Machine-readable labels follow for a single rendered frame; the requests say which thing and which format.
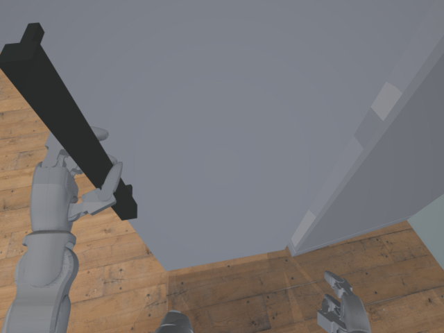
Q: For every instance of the robot left thigh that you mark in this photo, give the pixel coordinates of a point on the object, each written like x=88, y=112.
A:
x=174, y=322

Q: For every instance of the robot left hand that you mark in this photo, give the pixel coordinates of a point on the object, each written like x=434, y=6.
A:
x=54, y=186

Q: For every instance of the fridge door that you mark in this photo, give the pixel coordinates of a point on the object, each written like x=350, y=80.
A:
x=228, y=115

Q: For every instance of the left robot forearm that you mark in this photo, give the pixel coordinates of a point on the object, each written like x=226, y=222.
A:
x=43, y=277

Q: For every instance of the robot right hand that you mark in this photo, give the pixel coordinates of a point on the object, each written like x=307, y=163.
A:
x=345, y=316

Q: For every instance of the handle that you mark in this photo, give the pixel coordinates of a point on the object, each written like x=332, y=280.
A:
x=29, y=69

